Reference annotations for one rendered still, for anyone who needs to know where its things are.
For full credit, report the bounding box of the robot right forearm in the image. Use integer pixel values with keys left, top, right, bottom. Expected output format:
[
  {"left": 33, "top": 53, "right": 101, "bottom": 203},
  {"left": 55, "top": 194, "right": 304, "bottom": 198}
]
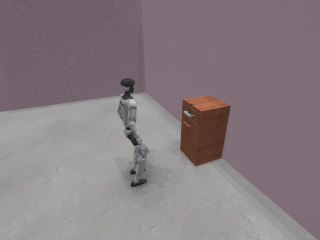
[{"left": 129, "top": 122, "right": 143, "bottom": 144}]

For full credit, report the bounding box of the right robot hand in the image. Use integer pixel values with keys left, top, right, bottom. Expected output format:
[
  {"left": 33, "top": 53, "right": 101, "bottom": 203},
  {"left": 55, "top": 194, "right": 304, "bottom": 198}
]
[{"left": 138, "top": 142, "right": 149, "bottom": 156}]

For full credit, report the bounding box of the right robot upper arm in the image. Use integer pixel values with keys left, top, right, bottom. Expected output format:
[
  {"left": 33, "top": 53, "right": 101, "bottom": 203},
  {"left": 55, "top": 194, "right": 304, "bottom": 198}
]
[{"left": 127, "top": 100, "right": 137, "bottom": 127}]

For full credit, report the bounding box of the robot right foot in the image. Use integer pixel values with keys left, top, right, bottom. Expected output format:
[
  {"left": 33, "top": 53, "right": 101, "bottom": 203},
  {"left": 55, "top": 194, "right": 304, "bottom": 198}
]
[{"left": 130, "top": 178, "right": 147, "bottom": 187}]

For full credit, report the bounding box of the left robot upper arm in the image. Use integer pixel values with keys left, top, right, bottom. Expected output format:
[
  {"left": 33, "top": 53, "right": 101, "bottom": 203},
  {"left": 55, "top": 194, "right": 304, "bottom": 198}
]
[{"left": 117, "top": 94, "right": 124, "bottom": 115}]

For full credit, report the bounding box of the drawer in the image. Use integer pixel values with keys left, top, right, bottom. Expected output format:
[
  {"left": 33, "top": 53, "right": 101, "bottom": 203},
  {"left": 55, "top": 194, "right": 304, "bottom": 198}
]
[{"left": 183, "top": 103, "right": 200, "bottom": 125}]

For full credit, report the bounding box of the cabinet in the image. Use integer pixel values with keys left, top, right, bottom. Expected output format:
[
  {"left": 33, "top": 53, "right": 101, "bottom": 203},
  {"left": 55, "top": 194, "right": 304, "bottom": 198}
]
[{"left": 180, "top": 95, "right": 231, "bottom": 166}]

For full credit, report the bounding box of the robot left shin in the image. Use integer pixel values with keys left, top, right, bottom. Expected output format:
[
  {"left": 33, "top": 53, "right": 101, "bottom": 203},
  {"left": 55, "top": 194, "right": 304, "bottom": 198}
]
[{"left": 133, "top": 151, "right": 141, "bottom": 170}]

